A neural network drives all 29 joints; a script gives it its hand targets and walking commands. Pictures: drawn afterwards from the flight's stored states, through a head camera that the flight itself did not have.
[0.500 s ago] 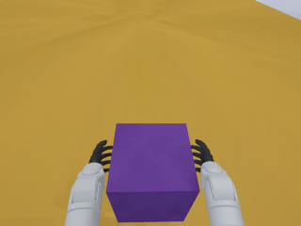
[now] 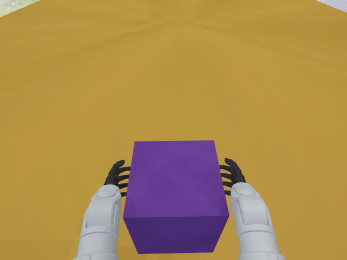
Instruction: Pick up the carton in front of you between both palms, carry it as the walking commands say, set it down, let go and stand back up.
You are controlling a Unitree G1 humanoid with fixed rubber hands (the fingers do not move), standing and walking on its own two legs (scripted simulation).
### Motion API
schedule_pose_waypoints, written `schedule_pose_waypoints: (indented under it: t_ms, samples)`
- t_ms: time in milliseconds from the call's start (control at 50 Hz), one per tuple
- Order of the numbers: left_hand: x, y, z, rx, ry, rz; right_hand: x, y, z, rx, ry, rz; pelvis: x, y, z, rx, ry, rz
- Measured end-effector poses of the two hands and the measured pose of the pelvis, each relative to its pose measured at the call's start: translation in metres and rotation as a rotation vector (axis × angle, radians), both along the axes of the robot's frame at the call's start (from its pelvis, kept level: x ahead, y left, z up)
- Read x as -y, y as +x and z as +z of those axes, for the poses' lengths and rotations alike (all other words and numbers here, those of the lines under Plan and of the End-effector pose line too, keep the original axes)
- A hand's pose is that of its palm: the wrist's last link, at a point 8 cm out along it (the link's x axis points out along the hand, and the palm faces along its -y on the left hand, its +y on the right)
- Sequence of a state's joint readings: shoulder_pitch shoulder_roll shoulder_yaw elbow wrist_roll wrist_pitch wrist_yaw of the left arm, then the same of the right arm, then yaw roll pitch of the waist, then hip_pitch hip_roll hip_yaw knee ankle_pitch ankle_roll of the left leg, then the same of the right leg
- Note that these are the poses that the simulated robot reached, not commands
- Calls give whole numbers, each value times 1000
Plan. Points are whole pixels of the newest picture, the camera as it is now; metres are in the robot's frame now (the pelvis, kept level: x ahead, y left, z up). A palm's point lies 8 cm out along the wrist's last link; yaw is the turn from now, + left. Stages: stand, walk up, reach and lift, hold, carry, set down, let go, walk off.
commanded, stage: hold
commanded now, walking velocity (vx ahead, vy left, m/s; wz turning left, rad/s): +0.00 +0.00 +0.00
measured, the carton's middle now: (175, 198) +0.31 +0.00 -0.05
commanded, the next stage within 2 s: set down in 0.44 s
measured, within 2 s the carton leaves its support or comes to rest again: neither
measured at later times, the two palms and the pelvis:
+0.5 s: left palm (114, 185) +0.29 +0.14 +0.04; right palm (238, 182) +0.30 -0.16 +0.04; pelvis +0.01 -0.01 +0.00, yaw +1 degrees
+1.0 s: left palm (133, 195) +0.36 +0.13 -0.11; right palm (229, 195) +0.35 -0.17 -0.11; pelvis -0.02 +0.00 -0.04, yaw +0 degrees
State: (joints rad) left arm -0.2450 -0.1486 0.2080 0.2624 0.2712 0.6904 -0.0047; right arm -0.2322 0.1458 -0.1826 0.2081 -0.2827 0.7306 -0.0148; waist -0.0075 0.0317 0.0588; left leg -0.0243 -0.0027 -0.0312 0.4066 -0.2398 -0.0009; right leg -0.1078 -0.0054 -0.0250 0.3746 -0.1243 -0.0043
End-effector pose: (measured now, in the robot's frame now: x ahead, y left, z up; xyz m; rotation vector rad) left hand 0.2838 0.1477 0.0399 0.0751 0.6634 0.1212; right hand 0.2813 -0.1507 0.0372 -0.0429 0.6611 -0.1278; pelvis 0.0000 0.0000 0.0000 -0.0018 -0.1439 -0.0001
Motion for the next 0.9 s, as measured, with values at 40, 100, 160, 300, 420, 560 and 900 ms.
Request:
schedule_pose_waypoints:
  t_ms: [40, 100, 160, 300, 420, 560, 900]
  samples:
    - [1, 0, 1, 0, 0, 3, 1, 1, 0, 1, 2, 2, 2, 0, 0, 1, 0, 3]
    - [2, 0, 1, 1, -1, 7, 2, 2, 1, 2, 6, 6, 4, 0, 0, 2, 0, 7]
    - [3, 1, 2, 1, -1, 12, 3, 3, 2, 3, 8, 9, 6, 0, 0, 2, 0, 10]
    - [5, 4, 4, 0, -3, 19, 5, 8, 3, 2, 12, 14, 9, 3, 0, 0, 0, 14]
    - [5, 8, 4, -3, -4, 21, 6, 12, 3, 0, 13, 15, 10, 7, 1, -6, -1, 15]
    - [4, 15, 3, -9, -8, 22, 4, 19, 2, -5, 14, 9, 8, 10, 1, -13, -2, 13]
    - [16, 67, -88, -55, 1, 12, 16, 65, -92, -49, 22, -20, -2, -7, -23, -267, 12, -6]
